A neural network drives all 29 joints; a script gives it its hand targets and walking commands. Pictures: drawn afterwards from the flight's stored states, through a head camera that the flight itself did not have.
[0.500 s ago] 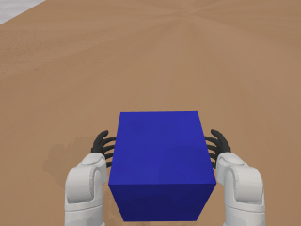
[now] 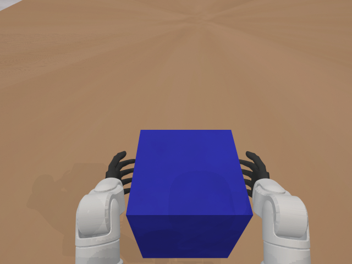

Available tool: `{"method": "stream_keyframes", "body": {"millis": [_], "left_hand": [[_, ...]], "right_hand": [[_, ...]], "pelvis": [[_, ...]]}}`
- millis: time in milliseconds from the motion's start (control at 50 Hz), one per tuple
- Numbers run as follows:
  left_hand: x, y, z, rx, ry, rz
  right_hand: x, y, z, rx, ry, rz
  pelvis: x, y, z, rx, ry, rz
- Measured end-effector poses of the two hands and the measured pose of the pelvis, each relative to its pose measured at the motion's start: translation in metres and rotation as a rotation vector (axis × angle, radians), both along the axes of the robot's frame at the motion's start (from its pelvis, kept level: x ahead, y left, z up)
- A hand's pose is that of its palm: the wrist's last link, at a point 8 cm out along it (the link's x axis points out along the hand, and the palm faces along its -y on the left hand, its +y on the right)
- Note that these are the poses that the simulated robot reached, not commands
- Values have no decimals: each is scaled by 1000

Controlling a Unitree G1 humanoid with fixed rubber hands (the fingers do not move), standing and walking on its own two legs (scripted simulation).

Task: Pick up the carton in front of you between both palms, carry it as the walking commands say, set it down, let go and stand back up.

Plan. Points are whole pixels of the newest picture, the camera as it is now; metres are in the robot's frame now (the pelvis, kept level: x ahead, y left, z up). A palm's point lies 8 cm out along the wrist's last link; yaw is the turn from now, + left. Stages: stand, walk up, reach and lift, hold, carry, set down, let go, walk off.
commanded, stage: carry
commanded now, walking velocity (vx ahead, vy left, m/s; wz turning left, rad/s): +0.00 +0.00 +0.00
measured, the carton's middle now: (185, 196) +0.29 +0.00 +0.01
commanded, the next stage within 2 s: none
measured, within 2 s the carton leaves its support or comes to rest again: neither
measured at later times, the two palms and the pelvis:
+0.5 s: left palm (117, 213) +0.22 +0.14 +0.07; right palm (270, 213) +0.22 -0.16 +0.08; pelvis -0.04 -0.01 +0.00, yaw +0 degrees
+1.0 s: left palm (124, 215) +0.23 +0.13 +0.03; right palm (265, 216) +0.23 -0.17 +0.04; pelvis -0.06 -0.01 +0.00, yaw -1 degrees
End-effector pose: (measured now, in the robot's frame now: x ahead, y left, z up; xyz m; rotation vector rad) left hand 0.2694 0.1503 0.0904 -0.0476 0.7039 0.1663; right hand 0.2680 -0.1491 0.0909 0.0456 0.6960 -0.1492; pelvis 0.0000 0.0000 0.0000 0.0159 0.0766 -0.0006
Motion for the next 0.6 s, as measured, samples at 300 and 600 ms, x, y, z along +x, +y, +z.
{"method": "stream_keyframes", "body": {"millis": [300, 600], "left_hand": [[-32, -9, -4, 7, 11, -5], [-54, -14, -24, 35, 25, -36]], "right_hand": [[-30, -9, -3, -2, 11, 5], [-55, -13, -22, -36, 26, 17]], "pelvis": [[-21, -9, -3, -6, -44, -3], [-50, -12, 0, -19, -63, -8]]}}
